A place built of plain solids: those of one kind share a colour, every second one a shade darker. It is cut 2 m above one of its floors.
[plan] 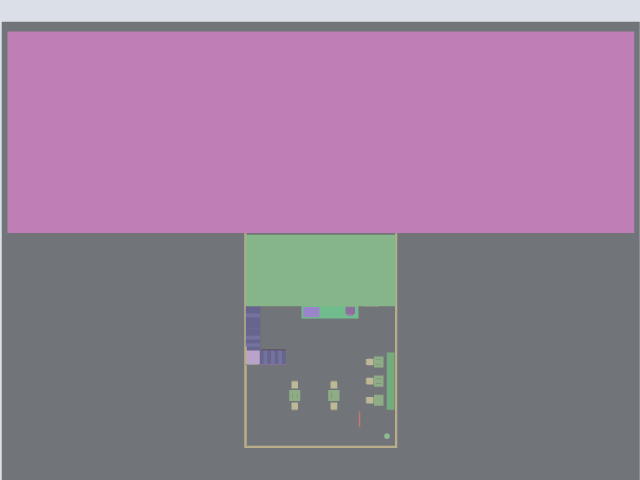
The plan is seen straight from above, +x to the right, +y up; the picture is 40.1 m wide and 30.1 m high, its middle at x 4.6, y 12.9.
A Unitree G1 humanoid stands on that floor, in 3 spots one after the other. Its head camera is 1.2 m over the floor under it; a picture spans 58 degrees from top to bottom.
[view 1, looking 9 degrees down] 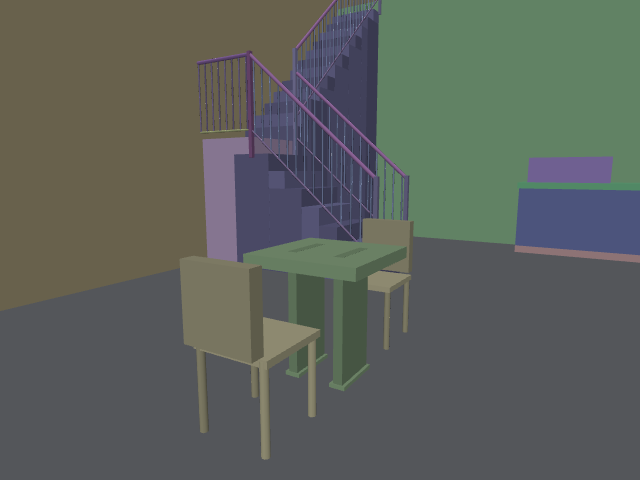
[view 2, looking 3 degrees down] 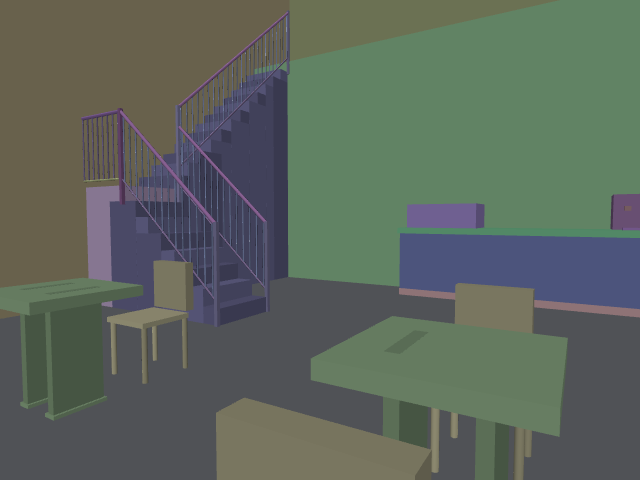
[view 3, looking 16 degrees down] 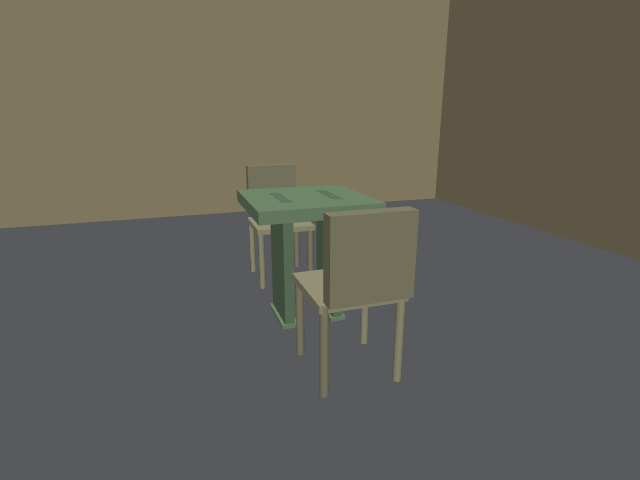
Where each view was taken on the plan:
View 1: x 4.25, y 1.00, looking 121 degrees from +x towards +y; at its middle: meeting_table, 2.89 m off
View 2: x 5.85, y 1.65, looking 121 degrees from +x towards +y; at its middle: upper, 8.30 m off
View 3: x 3.75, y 5.55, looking -109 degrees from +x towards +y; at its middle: meeting_table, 2.74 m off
